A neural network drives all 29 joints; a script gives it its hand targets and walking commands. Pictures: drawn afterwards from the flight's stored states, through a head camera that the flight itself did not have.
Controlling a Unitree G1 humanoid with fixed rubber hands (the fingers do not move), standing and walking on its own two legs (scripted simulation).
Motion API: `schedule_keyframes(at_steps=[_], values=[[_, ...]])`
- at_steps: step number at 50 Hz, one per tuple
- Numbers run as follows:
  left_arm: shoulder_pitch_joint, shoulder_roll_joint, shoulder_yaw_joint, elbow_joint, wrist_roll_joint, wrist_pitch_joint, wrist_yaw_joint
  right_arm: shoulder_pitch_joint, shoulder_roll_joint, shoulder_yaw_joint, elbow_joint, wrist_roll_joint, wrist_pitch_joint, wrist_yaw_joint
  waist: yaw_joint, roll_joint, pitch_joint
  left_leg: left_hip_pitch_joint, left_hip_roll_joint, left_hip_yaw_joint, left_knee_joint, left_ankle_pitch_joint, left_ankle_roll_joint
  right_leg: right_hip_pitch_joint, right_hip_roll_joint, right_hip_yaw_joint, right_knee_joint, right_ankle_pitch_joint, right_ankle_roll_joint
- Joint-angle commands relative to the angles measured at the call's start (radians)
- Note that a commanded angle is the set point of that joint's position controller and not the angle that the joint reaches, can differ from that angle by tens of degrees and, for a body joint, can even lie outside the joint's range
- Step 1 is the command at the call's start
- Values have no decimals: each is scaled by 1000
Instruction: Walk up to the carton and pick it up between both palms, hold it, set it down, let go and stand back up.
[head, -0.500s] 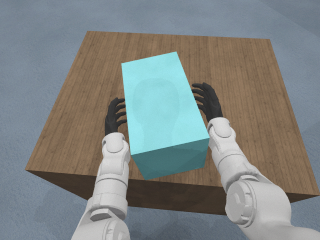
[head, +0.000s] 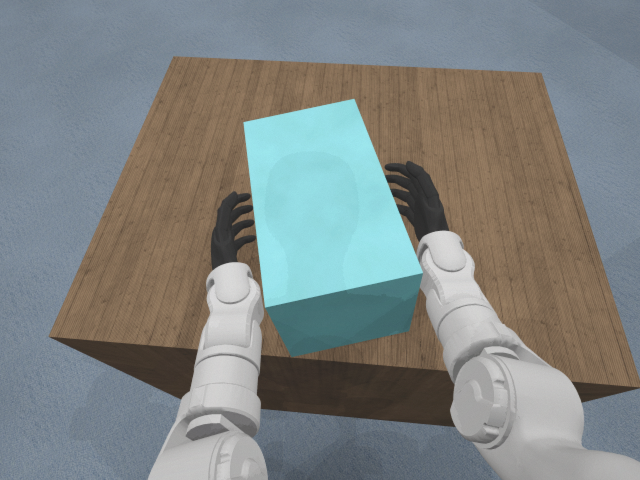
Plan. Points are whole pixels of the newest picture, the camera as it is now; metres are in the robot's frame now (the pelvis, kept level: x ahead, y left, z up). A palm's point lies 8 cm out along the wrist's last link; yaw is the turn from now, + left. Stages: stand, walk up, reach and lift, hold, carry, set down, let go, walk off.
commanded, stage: set down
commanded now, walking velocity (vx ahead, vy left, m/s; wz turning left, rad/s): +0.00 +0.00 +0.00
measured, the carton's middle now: (323, 223) +0.46 +0.03 -0.01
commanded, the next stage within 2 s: none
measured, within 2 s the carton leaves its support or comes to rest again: rests again in 0.62 s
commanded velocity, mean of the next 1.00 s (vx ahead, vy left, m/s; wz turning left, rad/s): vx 0.00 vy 0.00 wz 0.00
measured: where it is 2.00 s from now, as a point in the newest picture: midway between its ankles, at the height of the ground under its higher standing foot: outside the picture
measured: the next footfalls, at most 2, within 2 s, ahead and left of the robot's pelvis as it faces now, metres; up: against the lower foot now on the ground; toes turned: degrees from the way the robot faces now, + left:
none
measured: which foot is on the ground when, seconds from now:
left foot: down 0.00-1.00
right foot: down 0.00-1.00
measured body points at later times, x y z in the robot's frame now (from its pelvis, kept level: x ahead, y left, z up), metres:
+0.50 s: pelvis +0.00 +0.00 +0.00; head +0.12 +0.00 +0.43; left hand +0.40 +0.15 +0.01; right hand +0.46 -0.11 +0.02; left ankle -0.02 +0.15 -0.74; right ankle -0.02 -0.08 -0.74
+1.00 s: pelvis +0.00 +0.00 +0.00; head +0.13 +0.00 +0.43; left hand +0.40 +0.15 +0.01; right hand +0.46 -0.11 +0.01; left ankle -0.02 +0.15 -0.74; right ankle -0.02 -0.08 -0.74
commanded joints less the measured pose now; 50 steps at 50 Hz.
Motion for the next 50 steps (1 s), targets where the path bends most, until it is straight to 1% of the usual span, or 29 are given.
schedule_keyframes(at_steps=[1, 5, 7, 8, 11, 12, 14, 15, 18, 19, 20, 21, 22, 24, 25, 26, 27, 28, 29, 30, 36, 38, 40, 41, 43, 44, 46, 47, 50], values=[[-604, -413, -151, 24, 57, -78, -65, -616, 376, 66, 5, -152, -42, 122, 88, -76, -672, 247, -2, 84, 64, 545, 39, 215, -36, -61, 56, 555, 25], [-593, -407, -133, 20, 72, -77, -56, -605, 387, 76, 17, -145, -36, 122, 117, -69, -637, 241, 2, 78, 59, 550, 45, 195, -29, -54, 38, 493, 9], [-594, -396, -141, 27, 68, -70, -57, -589, 354, 62, 6, -147, -32, 115, 86, -56, -631, 270, 2, 84, 75, 558, 42, 156, -28, -60, 42, 480, 8], [-608, -377, -125, 31, 70, -73, -57, -593, 355, 54, 31, -144, -26, 121, 105, -55, -636, 241, 0, 89, 55, 490, 52, 189, -34, -47, 36, 454, 9], [-588, -376, -105, 31, 81, -73, -64, -577, 371, 37, 4, -172, -24, 117, 87, -85, -618, 236, -3, 84, 48, 485, 54, 218, -35, -48, 40, 476, 20], [-565, -398, -96, 44, 103, -72, -63, -567, 392, 46, -21, -164, -26, 122, 108, -61, -610, 264, 0, 91, 57, 522, 49, 187, -31, -56, 41, 458, 20], [-568, -391, -79, 70, 102, -78, -70, -587, 393, 41, -56, -193, -29, 118, 102, -101, -627, 225, -4, 85, 43, 492, 54, 206, -35, -53, 31, 449, 22], [-575, -406, -99, 60, 97, -82, -62, -575, 376, 40, -30, -181, -32, 117, 84, -76, -637, 229, -6, 84, 49, 497, 48, 198, -31, -57, 44, 457, 19], [-571, -384, -84, 55, 96, -82, -64, -566, 378, 46, -24, -179, -30, 123, 101, -97, -614, 189, -9, 93, 33, 443, 59, 248, -39, -48, 45, 503, 25], [-571, -381, -70, 90, 99, -82, -72, -566, 383, 37, -4, -181, -24, 117, 78, -109, -581, 199, -13, 89, 44, 446, 62, 244, -37, -48, 58, 499, 29], [-561, -378, -65, 66, 104, -82, -76, -566, 384, 62, -49, -169, -31, 118, 112, -102, -556, 179, -10, 101, 39, 447, 63, 251, -47, -36, 62, 520, 40], [-560, -362, -41, 108, 110, -89, -80, -568, 399, 68, -42, -187, -28, 111, 104, -142, -548, 138, -17, 107, 34, 424, 77, 292, -54, -28, 61, 538, 45], [-569, -386, -71, 78, 100, -86, -81, -557, 405, 53, -38, -187, -33, 112, 89, -115, -560, 122, -19, 105, 22, 378, 69, 279, -52, -35, 60, 548, 45], [-528, -392, -54, 115, 107, -98, -84, -564, 440, 84, -63, -182, -44, 106, 104, -142, -568, 80, -28, 95, 29, 399, 77, 318, -52, -27, 82, 622, 49], [-518, -409, -46, 135, 122, -95, -96, -527, 443, 45, -18, -192, -41, 110, 73, -114, -531, 92, -21, 90, 31, 387, 72, 306, -56, -38, 85, 560, 45], [-536, -377, -65, 94, 117, -107, -83, -557, 417, 54, -66, -188, -49, 113, 90, -99, -610, 86, -25, 92, 34, 390, 69, 313, -50, -35, 83, 563, 39], [-548, -386, -67, 89, 114, -106, -82, -544, 412, 48, -33, -175, -43, 117, 76, -95, -591, 132, -15, 94, 43, 433, 64, 284, -42, -41, 82, 534, 38], [-528, -392, -37, 120, 137, -106, -81, -550, 406, 41, -37, -202, -39, 121, 108, -100, -565, 120, -15, 89, 29, 411, 64, 282, -42, -38, 63, 491, 32], [-535, -417, -50, 104, 130, -103, -82, -547, 413, 26, -64, -210, -44, 122, 88, -110, -570, 124, -8, 89, 24, 404, 64, 260, -38, -52, 55, 481, 36], [-520, -407, -48, 93, 130, -109, -82, -548, 412, 40, -61, -193, -53, 123, 109, -98, -595, 127, -14, 101, 41, 431, 65, 256, -38, -48, 69, 502, 35], [-480, -408, -57, 107, 133, -101, -73, -505, 393, -1, -14, -217, -55, 117, 73, -68, -595, 221, -15, 78, 70, 531, 52, 143, -16, -69, 41, 426, 10], [-482, -421, -49, 94, 129, -104, -79, -486, 444, 32, -20, -205, -43, 121, 90, -99, -539, 181, -12, 91, 56, 488, 69, 190, -24, -53, 40, 443, 20], [-478, -412, -44, 103, 130, -106, -81, -489, 412, 17, -35, -216, -54, 112, 76, -111, -579, 170, -17, 86, 58, 464, 71, 210, -28, -49, 44, 448, 18], [-468, -431, -20, 122, 160, -105, -82, -508, 453, 30, -85, -234, -45, 117, 95, -110, -561, 116, -26, 94, 35, 411, 79, 248, -35, -35, 39, 462, 21], [-489, -403, -39, 117, 137, -109, -80, -487, 396, 5, -73, -229, -41, 108, 67, -116, -563, 108, -28, 98, 37, 407, 81, 252, -36, -33, 59, 506, 32], [-489, -401, -6, 128, 148, -106, -82, -499, 405, 25, -62, -219, -42, 115, 95, -110, -544, 87, -29, 96, 28, 379, 81, 265, -38, -26, 52, 462, 31], [-490, -396, 10, 122, 150, -112, -91, -490, 418, 27, -71, -226, -31, 122, 96, -142, -536, 88, -26, 103, 17, 365, 92, 293, -43, -18, 62, 488, 41], [-466, -360, 3, 133, 142, -115, -82, -466, 361, 29, -34, -201, -35, 116, 91, -106, -547, 95, -30, 96, 13, 390, 82, 300, -38, -22, 76, 526, 35], [-479, -396, 12, 111, 166, -116, -77, -476, 397, -27, -55, -244, -36, 111, 79, -111, -535, 192, -19, 90, 51, 467, 74, 185, -24, -42, 58, 428, 35]])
